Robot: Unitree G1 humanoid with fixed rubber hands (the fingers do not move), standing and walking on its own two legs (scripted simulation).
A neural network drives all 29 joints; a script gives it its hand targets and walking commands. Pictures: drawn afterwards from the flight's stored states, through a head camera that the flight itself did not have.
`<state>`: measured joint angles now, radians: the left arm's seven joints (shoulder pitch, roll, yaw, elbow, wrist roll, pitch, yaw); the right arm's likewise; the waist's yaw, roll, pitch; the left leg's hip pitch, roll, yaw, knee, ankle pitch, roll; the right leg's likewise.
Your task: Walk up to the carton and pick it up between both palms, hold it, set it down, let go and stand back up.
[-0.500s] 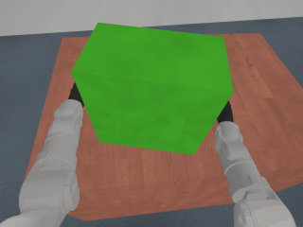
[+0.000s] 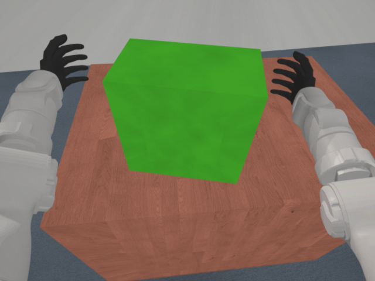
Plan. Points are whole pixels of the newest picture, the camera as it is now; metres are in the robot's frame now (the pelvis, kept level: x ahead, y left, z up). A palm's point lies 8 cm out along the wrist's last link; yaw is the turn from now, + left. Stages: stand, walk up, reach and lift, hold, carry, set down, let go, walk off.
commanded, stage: set down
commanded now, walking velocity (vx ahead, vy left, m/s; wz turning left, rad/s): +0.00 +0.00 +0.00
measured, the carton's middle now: (187, 116) +0.49 -0.03 +0.08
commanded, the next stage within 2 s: none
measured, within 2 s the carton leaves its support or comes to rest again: neither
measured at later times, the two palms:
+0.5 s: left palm (65, 34) +0.53 +0.20 +0.28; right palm (355, 43) +0.43 -0.31 +0.29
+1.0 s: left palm (52, 74) +0.48 +0.23 +0.22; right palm (324, 83) +0.40 -0.27 +0.23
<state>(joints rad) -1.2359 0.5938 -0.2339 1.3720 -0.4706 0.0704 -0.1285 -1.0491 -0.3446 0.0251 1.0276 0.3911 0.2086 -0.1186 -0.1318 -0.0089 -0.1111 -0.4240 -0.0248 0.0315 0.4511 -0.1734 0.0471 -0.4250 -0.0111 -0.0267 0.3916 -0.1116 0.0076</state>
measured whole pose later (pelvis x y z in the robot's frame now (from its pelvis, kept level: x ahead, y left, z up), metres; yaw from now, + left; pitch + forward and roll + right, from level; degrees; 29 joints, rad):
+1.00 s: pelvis +0.01 +0.01 +0.01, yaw +2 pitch +5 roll -2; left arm -1.13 0.64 -0.10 1.01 -0.41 0.41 -0.15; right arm -0.91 -0.38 -0.15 0.69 0.36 0.39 -0.16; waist -0.19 -0.02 -0.05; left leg -0.34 -0.02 -0.02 0.44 -0.18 0.04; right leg -0.28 0.00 -0.08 0.28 -0.08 0.01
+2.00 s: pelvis +0.06 -0.02 +0.01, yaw +0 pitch -5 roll -1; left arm -0.28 0.51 0.15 0.21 -0.27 0.45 -0.21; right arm -0.12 -0.25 -0.02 0.03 0.43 0.34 -0.24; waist -0.06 -0.05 0.07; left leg -0.03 0.02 0.01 0.36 -0.24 0.00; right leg -0.01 0.04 -0.04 0.24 -0.15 -0.02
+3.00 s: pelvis +0.02 -0.03 +0.00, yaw +1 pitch -10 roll -1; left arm -0.22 0.51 0.08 0.50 -0.29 0.14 -0.21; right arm -0.01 -0.14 -0.04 0.13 0.22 0.30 -0.27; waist 0.01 0.00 0.13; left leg -0.02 0.01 -0.01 0.42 -0.23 0.00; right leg -0.03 0.02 -0.06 0.38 -0.19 -0.03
